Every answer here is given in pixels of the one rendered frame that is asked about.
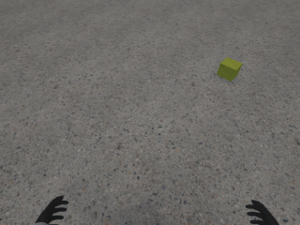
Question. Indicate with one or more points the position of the carton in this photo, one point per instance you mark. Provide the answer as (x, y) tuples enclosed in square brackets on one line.
[(228, 69)]

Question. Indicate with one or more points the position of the robot left hand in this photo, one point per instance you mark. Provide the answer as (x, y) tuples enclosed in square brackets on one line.
[(46, 215)]

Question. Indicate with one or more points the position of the robot right hand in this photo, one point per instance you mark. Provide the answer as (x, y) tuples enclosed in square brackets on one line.
[(265, 215)]

